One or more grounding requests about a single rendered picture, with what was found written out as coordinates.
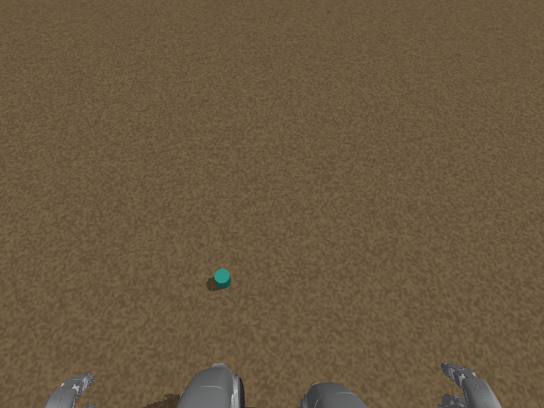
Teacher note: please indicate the tin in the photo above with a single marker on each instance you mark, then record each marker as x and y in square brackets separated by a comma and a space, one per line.
[222, 278]

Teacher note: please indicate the right robot hand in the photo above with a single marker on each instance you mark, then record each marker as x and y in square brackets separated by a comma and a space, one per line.
[477, 392]

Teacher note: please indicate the left robot hand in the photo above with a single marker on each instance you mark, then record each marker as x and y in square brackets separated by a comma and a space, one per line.
[71, 389]

